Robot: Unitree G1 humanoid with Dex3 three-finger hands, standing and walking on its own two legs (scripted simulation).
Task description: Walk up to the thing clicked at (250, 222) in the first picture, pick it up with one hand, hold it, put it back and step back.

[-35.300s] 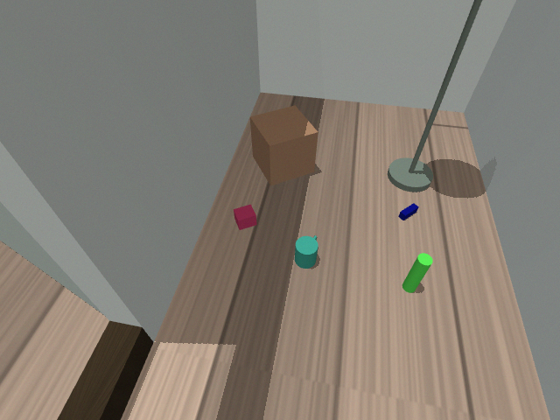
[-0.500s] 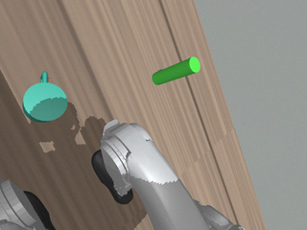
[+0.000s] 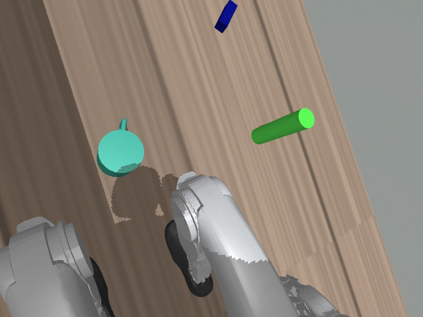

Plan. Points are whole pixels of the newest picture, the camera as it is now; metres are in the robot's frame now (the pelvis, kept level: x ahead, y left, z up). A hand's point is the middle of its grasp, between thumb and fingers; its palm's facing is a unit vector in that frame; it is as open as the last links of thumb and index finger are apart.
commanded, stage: withdraw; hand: left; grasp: from above
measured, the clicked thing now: out of the picture +0.48 +0.36 -0.30
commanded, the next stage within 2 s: home in 0.56 s
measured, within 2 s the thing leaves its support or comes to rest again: neither
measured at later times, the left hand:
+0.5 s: hand out of the picture +0.46 +0.35 -0.15, palm faces -0.42 -0.10 -0.90, open 12.9 cm
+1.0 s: hand out of the picture +0.39 +0.37 -0.07, palm faces -0.28 -0.37 -0.89, open 9.4 cm
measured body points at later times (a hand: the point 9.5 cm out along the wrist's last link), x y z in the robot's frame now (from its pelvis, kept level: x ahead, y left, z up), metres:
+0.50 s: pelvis -0.02 -0.01 +0.00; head +0.23 +0.11 +0.36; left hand +0.48 +0.35 -0.10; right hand +0.10 -0.27 -0.08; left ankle +0.07 +0.12 -0.30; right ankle +0.10 -0.11 -0.30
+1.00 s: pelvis +0.00 +0.00 +0.06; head +0.22 +0.10 +0.43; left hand +0.40 +0.39 -0.02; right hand +0.10 -0.26 -0.05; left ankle +0.06 +0.12 -0.30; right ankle +0.10 -0.11 -0.30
